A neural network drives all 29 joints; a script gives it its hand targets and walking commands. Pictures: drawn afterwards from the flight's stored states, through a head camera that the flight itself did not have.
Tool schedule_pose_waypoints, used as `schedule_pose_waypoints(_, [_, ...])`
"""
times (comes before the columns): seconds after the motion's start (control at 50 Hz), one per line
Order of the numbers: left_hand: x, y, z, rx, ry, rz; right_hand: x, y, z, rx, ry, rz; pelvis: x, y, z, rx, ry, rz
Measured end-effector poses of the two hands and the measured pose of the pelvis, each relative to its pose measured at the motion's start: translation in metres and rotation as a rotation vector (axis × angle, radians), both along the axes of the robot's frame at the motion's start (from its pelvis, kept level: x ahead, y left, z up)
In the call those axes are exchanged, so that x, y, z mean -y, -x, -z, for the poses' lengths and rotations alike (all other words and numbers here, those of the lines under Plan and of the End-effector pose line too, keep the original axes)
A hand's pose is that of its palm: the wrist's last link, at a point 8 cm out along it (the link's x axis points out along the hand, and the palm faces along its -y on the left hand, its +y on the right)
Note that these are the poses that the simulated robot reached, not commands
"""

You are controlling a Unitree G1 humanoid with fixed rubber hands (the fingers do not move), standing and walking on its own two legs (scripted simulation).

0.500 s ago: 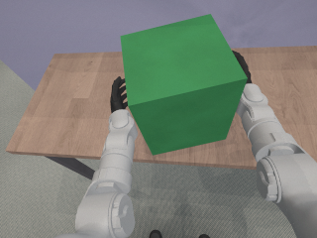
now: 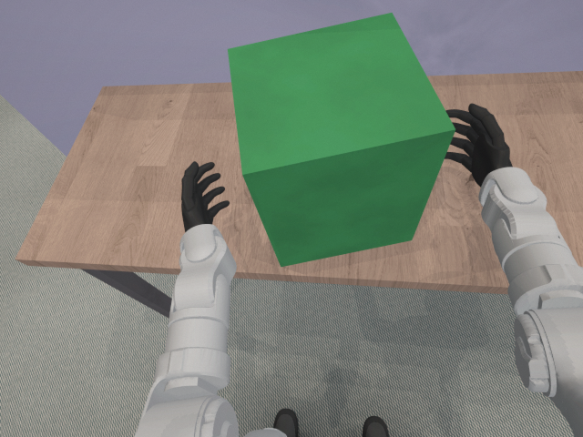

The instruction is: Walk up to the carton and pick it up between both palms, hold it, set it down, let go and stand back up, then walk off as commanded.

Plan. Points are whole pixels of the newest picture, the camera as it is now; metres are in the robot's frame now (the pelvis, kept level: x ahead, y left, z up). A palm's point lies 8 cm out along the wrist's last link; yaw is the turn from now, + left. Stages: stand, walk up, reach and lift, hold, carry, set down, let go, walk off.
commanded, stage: set down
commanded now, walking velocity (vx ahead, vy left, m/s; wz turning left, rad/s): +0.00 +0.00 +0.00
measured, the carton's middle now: (329, 155) +0.47 +0.05 +0.05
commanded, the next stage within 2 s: none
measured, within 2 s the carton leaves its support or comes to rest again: neither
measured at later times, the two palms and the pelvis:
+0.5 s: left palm (206, 240) +0.33 +0.19 +0.05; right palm (495, 201) +0.43 -0.17 +0.03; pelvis -0.02 +0.00 +0.00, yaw +0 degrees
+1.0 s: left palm (196, 271) +0.29 +0.20 +0.04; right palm (525, 238) +0.39 -0.21 +0.01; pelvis -0.02 +0.00 +0.00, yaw +0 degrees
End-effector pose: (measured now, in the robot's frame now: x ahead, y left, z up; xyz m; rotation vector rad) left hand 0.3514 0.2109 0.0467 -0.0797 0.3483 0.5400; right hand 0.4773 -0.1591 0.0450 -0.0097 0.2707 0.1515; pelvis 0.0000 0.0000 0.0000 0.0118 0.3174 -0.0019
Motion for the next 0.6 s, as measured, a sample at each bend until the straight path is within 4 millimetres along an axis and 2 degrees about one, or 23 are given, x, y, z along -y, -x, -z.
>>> schedule_pose_waypoints(0.12, [0.003, 0.014, -0.005, 0.018, 0.002, 0.005, 0.003, 0.018, 0.001, -0.003, -0.005, -0.019, 0.001, 0.011, 0.0, 0.016, -0.002, 0.0])
schedule_pose_waypoints(0.28, [0.01, 0.024, -0.008, 0.018, 0.001, 0.026, 0.005, 0.033, 0.002, -0.026, 0.0, -0.039, 0.003, 0.021, 0.001, 0.029, -0.004, 0.001])
schedule_pose_waypoints(0.6, [0.018, 0.027, 0.003, -0.011, 0.004, 0.053, 0.011, 0.048, 0.019, -0.046, -0.004, -0.048, 0.004, 0.02, 0.001, 0.028, -0.005, 0.001])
